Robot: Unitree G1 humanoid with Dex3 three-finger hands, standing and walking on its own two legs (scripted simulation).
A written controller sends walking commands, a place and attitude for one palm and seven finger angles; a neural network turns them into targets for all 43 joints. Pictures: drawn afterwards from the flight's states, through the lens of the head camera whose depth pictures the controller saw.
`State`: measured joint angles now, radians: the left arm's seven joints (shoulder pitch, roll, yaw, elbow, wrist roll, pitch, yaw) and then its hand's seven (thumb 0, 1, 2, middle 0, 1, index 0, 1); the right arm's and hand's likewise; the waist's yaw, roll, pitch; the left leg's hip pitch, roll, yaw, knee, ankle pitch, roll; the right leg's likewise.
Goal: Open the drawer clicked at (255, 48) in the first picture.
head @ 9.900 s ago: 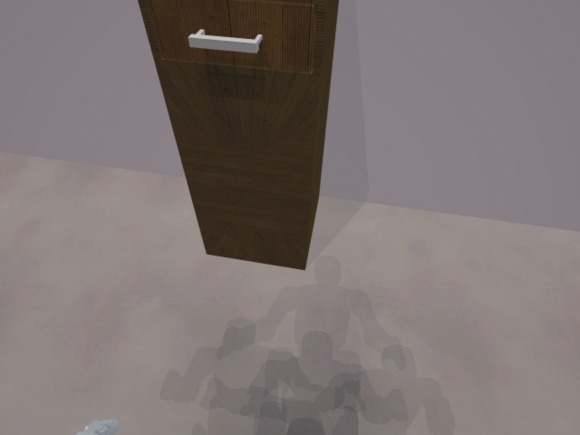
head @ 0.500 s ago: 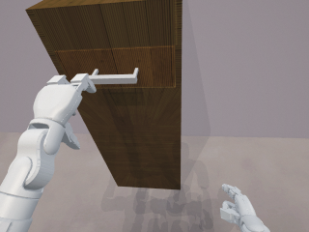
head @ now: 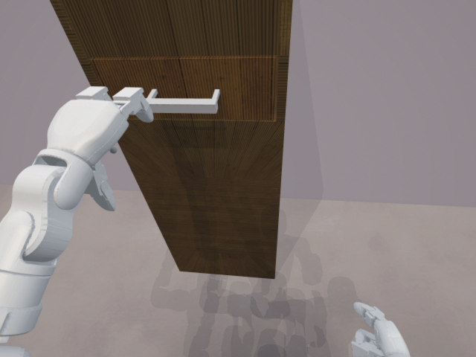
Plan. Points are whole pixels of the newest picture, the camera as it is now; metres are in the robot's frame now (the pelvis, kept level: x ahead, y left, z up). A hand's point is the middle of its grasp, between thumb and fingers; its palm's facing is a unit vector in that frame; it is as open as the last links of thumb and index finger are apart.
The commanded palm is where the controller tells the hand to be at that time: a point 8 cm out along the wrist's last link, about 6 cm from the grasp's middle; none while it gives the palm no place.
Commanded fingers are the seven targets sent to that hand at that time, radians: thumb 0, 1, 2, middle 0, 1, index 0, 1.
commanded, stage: raise the hand with hooked fingers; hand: left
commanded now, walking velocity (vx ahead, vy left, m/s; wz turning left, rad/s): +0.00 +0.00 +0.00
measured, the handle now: (181, 99) +0.55 +0.21 +0.15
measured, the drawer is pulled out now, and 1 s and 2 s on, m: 0.00 0.00 0.00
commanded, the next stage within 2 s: move the hooked fingers above the handle in 0.12 s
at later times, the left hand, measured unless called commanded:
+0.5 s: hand (116, 130) +0.35 +0.24 +0.23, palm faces +0.16 -0.02 -0.99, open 13.8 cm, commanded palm +0.32 +0.23 +0.27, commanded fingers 0.00 -0.50 0.30 -0.30 -1.20 -0.30 -1.20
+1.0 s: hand (136, 103) +0.43 +0.24 +0.22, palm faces +0.13 -0.01 -0.99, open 13.8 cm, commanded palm +0.39 +0.22 +0.27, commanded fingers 0.00 -0.50 0.30 -0.30 -1.20 -0.30 -1.20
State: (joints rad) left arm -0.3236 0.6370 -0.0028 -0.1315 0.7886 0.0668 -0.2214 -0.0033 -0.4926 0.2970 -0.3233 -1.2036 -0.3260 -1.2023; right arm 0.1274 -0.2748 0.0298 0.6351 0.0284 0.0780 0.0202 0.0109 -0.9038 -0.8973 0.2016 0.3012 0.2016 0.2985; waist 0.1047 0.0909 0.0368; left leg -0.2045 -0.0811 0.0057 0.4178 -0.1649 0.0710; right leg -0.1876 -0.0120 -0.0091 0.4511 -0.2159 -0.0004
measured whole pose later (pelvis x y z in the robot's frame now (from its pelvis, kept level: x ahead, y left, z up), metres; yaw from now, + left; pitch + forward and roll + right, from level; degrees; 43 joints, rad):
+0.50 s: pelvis +0.01 -0.04 +0.00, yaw +1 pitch -2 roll +0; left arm -0.47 0.66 0.02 0.12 0.80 0.10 -0.21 0.00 -0.49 0.30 -0.32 -1.20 -0.32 -1.20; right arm 0.08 -0.28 0.05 0.64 0.04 0.09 -0.01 0.01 -0.90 -0.90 0.20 0.30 0.20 0.30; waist 0.09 0.10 0.01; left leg -0.23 -0.05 -0.04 0.44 -0.18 0.02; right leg -0.20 0.02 -0.05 0.46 -0.23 -0.04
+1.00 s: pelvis +0.04 -0.02 +0.00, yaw +0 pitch +3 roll +0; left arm -0.60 0.64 -0.01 0.26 0.84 0.16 -0.20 0.00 -0.49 0.30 -0.32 -1.20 -0.32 -1.20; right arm 0.16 -0.30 0.01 0.64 0.05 0.15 0.01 0.01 -0.91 -0.90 0.20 0.30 0.20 0.30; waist 0.06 0.11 -0.03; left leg -0.29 -0.06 -0.01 0.45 -0.22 0.04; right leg -0.26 0.01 -0.03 0.47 -0.27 -0.03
